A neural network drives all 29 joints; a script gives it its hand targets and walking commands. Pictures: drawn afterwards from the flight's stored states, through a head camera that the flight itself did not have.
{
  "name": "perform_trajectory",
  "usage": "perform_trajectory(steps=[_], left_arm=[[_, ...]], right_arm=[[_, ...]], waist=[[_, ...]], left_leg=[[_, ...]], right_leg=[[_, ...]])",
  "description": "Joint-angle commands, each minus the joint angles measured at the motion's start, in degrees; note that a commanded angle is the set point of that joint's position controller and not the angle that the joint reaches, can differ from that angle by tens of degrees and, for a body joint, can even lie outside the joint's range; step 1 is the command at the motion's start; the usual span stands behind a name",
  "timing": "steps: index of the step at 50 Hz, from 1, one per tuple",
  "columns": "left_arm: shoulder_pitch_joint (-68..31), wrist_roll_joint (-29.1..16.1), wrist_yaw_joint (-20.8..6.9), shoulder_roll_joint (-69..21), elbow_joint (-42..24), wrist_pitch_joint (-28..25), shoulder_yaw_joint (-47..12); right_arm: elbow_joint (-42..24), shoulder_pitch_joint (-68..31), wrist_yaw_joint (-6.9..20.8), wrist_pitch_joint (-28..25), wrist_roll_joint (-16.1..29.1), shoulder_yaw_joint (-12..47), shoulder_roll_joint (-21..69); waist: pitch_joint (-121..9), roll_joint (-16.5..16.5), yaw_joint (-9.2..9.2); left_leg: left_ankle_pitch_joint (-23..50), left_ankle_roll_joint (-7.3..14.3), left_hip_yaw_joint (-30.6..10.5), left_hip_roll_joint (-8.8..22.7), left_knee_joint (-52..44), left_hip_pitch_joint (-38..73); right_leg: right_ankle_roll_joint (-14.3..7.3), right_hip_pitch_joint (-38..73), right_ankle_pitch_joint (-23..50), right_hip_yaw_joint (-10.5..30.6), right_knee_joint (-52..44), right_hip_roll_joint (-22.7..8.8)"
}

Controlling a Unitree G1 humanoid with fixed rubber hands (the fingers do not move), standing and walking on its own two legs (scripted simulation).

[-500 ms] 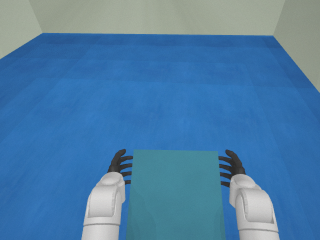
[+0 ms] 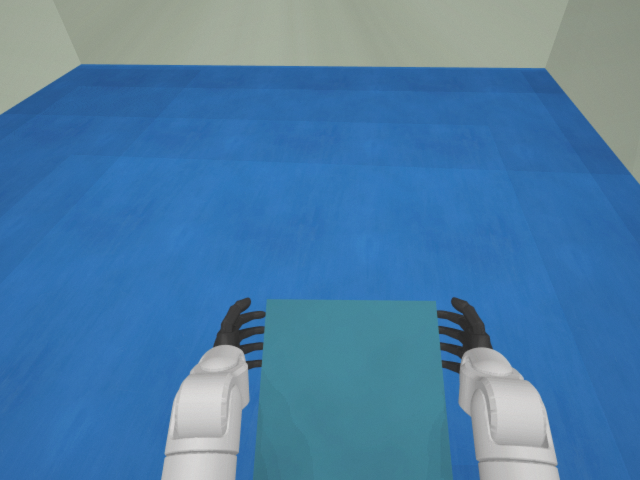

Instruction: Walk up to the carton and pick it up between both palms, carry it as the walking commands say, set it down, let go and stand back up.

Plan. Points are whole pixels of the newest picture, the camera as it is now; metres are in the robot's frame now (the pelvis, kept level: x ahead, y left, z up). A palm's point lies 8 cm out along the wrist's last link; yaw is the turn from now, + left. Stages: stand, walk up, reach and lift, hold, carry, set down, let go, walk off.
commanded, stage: carry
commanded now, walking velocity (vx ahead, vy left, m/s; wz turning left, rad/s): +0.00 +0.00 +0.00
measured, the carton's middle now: (348, 389) +0.29 +0.00 -0.06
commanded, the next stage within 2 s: hold in 0.46 s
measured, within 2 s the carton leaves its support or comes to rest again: neither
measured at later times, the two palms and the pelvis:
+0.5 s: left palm (225, 362) +0.27 +0.15 +0.05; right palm (468, 363) +0.27 -0.14 +0.05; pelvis +0.00 +0.01 +0.00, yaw -1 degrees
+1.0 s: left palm (192, 357) +0.27 +0.19 +0.06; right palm (436, 365) +0.26 -0.10 +0.06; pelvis -0.04 +0.05 +0.00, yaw -6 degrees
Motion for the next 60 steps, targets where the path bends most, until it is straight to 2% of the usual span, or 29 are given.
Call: perform_trajectory(steps=[1, 23, 24, 25, 26, 27, 28, 29, 30, 32, 34, 37, 40, 43, 44, 46, 48, 52, 55, 60], left_arm=[[-24.8, -15.6, -12.4, -43.1, -8.3, -2.5, -27.8], [-24.0, -15.3, -11.4, -40.8, -9.3, -3.1, -26.7], [-10.7, -5.1, -10.8, -36.5, 9.9, -4.6, -17.9], [-11.5, -5.7, -11.1, -35.0, 3.6, -9.3, -21.3], [-13.4, -6.4, -11.6, -35.8, -0.8, -11.4, -23.0], [-16.4, -7.8, -12.4, -37.4, -4.8, -12.9, -25.1], [-19.0, -9.9, -13.3, -38.6, -9.1, -14.1, -28.0], [-22.7, -11.3, -13.3, -39.8, -12.7, -14.6, -29.6], [-23.7, -11.4, -13.1, -39.9, -13.5, -14.5, -29.8], [-23.2, -9.7, -12.5, -39.1, -9.5, -13.6, -26.7], [-24.7, -8.8, -13.0, -39.1, -4.8, -13.2, -24.4], [-31.7, -8.7, -14.6, -42.0, 0.7, -12.7, -23.1], [-39.3, -8.9, -17.0, -49.8, 8.2, -11.9, -23.4], [-44.6, -8.6, -19.2, -56.0, 16.4, -11.4, -21.9], [-42.5, -8.4, -19.8, -60.0, 21.5, -10.9, -24.8], [-45.3, -7.2, -20.1, -60.7, 25.4, -11.8, -20.7], [-46.0, -4.7, -19.9, -60.0, 29.6, -13.0, -15.6], [-48.4, -1.1, -18.9, -58.3, 34.6, -15.6, -8.5], [-50.4, -0.2, -18.1, -57.6, 35.6, -18.0, -6.4], [-50.7, 0.7, -17.3, -56.2, 34.8, -22.3, -6.2]], right_arm=[[-6.9, -23.2, 12.5, -2.0, 15.4, 28.2, 43.4], [-7.2, -22.4, 11.6, -2.5, 14.7, 26.6, 41.1], [12.8, -10.2, 12.2, -4.0, 6.8, 22.0, 37.1], [5.9, -9.9, 11.7, -8.8, 6.5, 24.1, 36.5], [2.9, -13.2, 11.5, -11.0, 7.6, 24.6, 38.1], [0.7, -15.7, 11.5, -12.5, 8.2, 25.4, 39.6], [-2.0, -17.8, 11.7, -13.7, 10.1, 28.0, 41.8], [-3.9, -21.5, 12.2, -14.8, 12.1, 31.3, 43.7], [-4.6, -24.1, 12.7, -15.3, 13.1, 33.4, 43.9], [-3.1, -28.0, 13.8, -15.4, 13.4, 34.9, 41.8], [1.4, -29.7, 14.7, -15.2, 12.4, 33.7, 42.3], [9.1, -33.2, 16.0, -15.4, 10.5, 29.9, 45.6], [15.4, -38.9, 17.8, -15.8, 9.4, 27.3, 51.7], [21.8, -44.1, 19.9, -15.9, 8.1, 24.0, 54.9], [24.2, -42.6, 20.0, -16.0, 5.4, 18.1, 56.1], [28.1, -46.0, 21.4, -16.5, 4.0, 14.9, 55.2], [32.4, -48.1, 22.3, -16.8, 2.6, 12.2, 54.4], [39.3, -51.9, 23.6, -19.1, 0.8, 7.5, 52.9], [42.1, -54.0, 24.0, -21.9, -0.2, 5.1, 52.0], [44.3, -53.2, 23.7, -26.4, -1.3, 3.6, 51.6]], waist=[[-15.0, -0.6, 0.12], [-14.3, -0.4, 0.32], [4.2, -6.8, 2.62], [0.9, -4.1, 2.44], [-2.6, -2.6, 1.12], [-6.2, -3.4, 0.47], [-12.2, -2.8, 0.43], [-15.8, -1.9, 2.15], [-17.3, -0.7, 3.38], [-15.5, 0.3, 6.82], [-12.2, -0.8, 8.18], [-8.9, -0.4, 7.28], [-7.5, 1.2, 4.70], [-6.5, 2.3, 2.50], [-4.3, 5.6, -1.46], [-2.5, 4.6, -1.01], [-0.7, 2.7, 0.96], [0.4, 1.9, 3.80], [-1.1, 1.8, 4.75], [-5.5, 1.5, 5.82]], left_leg=[[10.5, 2.3, -3.7, 4.0, -1.3, 8.8], [9.6, 2.5, -3.2, 4.0, -1.4, 8.4], [15.0, 4.3, -9.8, -9.7, -4.7, 20.2], [17.6, 4.9, -11.2, -9.1, -5.7, 19.2], [21.4, 5.0, -12.2, -9.2, -6.2, 19.5], [24.7, 4.9, -13.0, -9.0, -6.3, 19.4], [27.1, 4.9, -13.1, -9.0, -5.3, 20.4], [27.1, 4.3, -11.9, -9.6, -4.5, 21.3], [25.8, 3.8, -11.3, -9.9, -4.5, 21.1], [21.4, 3.7, -10.0, -10.1, -5.3, 18.6], [15.6, 3.8, -9.5, -10.4, -5.5, 18.2], [7.6, 3.4, -9.3, -10.5, -5.0, 19.5], [0.7, 2.0, -9.4, -10.4, -4.9, 19.1], [-2.8, 0.9, -9.8, -9.8, -5.6, 19.0], [-6.7, -0.1, -8.5, -9.0, -9.1, 16.5], [-10.1, 0.0, -10.0, -8.3, -10.8, 15.6], [-11.5, 0.5, -10.4, -8.0, -11.4, 14.8], [-14.1, 1.2, -11.1, -7.1, -12.2, 13.9], [-12.8, 1.1, -10.8, -7.1, -11.2, 14.1], [-5.4, 0.5, -9.4, -8.1, -7.5, 14.5]], right_leg=[[0.0, 3.9, 19.1, 6.2, -4.8, -7.9], [0.0, 3.9, 17.1, 5.8, -4.8, -7.7], [2.2, 2.9, 19.1, 12.1, -11.4, 2.6], [2.7, 7.2, 24.7, 13.2, -11.0, 2.4], [2.9, 12.2, 32.0, 12.4, -9.6, 2.6], [3.3, 14.7, 35.8, 11.9, -8.6, 3.0], [3.7, 18.0, 40.2, 12.1, -7.6, 2.9], [3.5, 18.9, 40.5, 12.2, -7.0, 2.7], [3.1, 18.9, 38.8, 12.2, -7.0, 2.7], [2.3, 18.6, 30.4, 11.9, -7.9, 3.4], [2.4, 15.4, 20.4, 11.4, -9.2, 3.8], [1.9, 9.0, 6.8, 10.9, -10.6, 4.0], [1.7, 6.0, -1.3, 10.6, -11.0, 3.7], [1.4, 5.6, -3.8, 9.5, -11.2, 4.0], [-0.4, 8.5, -4.2, 8.8, -12.4, 5.6], [-0.4, 8.9, -4.5, 8.1, -11.5, 5.7], [-0.4, 8.5, -5.6, 8.2, -11.3, 5.4], [-0.6, 7.3, -5.9, 8.2, -9.4, 5.4], [-0.9, 5.7, -4.8, 8.7, -8.1, 5.0], [-1.3, 0.5, -2.6, 9.3, -6.3, 4.7]])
